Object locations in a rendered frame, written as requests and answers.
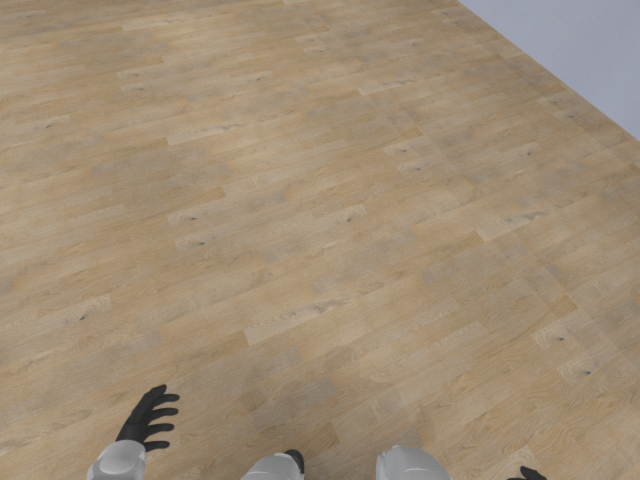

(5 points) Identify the left robot forearm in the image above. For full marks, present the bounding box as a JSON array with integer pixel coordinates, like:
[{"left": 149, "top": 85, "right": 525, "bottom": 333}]
[{"left": 86, "top": 440, "right": 146, "bottom": 480}]

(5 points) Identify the robot left hand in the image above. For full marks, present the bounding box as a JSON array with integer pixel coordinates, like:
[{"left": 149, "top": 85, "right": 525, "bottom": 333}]
[{"left": 115, "top": 384, "right": 180, "bottom": 452}]

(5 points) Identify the left robot foot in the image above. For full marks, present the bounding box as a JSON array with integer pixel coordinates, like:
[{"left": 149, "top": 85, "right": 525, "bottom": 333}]
[{"left": 284, "top": 449, "right": 304, "bottom": 474}]

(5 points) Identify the right robot thigh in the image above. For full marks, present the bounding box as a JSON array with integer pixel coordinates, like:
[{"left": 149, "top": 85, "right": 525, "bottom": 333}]
[{"left": 376, "top": 446, "right": 453, "bottom": 480}]

